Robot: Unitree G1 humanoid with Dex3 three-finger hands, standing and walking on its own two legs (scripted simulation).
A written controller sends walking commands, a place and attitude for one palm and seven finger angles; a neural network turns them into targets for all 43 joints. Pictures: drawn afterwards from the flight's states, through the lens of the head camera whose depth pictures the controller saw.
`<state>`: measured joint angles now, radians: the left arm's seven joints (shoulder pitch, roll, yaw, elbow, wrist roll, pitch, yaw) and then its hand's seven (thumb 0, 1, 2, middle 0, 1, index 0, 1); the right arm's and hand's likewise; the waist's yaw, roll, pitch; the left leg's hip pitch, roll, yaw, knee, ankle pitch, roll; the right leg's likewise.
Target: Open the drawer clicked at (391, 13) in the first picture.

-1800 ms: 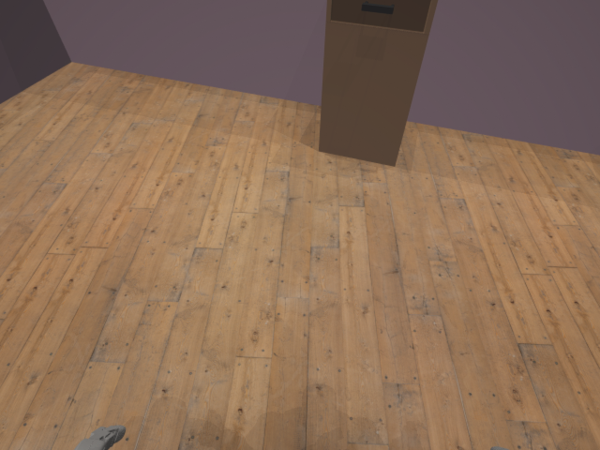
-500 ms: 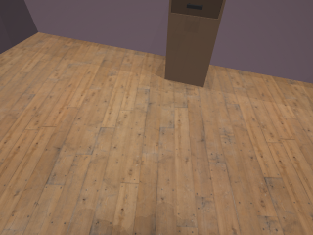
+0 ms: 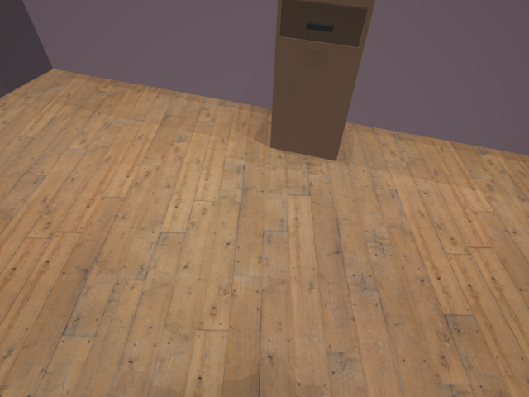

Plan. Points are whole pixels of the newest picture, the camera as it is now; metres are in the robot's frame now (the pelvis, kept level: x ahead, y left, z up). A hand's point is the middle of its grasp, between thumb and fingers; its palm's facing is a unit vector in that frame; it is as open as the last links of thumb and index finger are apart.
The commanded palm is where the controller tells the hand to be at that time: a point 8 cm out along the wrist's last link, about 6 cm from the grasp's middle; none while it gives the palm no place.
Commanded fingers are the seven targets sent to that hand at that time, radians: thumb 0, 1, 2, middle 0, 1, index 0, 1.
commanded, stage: walk to a spot facing it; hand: left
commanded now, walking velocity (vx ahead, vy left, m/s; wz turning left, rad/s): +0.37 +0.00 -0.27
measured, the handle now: (320, 25) +1.64 -0.14 +0.00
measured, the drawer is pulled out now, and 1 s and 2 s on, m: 0.00 0.00 0.00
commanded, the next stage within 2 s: take the last steps up to it in 1.68 s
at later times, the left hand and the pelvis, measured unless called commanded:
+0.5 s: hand (208, 360) +0.23 +0.12 -0.17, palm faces -0.07 -0.98 -0.19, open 7.3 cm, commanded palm none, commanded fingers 0.00 0.90 0.90 -0.20 -0.30 -0.20 -0.30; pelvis +0.17 -0.05 +0.00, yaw -6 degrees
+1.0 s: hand (198, 276) +0.41 +0.18 -0.18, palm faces -0.08 -0.99 -0.14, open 7.4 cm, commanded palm none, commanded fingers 0.00 0.90 0.90 -0.20 -0.30 -0.20 -0.30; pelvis +0.39 +0.00 +0.01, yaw -9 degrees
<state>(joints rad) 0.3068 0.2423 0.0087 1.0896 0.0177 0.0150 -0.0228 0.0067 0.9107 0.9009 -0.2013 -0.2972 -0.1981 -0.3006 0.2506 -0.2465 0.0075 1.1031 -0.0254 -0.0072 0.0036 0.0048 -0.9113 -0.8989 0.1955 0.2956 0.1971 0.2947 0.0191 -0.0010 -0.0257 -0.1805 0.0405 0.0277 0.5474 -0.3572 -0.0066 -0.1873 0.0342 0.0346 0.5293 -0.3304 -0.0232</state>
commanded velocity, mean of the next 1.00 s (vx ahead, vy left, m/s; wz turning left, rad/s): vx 0.38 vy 0.00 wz -0.12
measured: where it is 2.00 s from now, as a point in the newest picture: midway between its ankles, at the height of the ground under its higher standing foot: (297, 280)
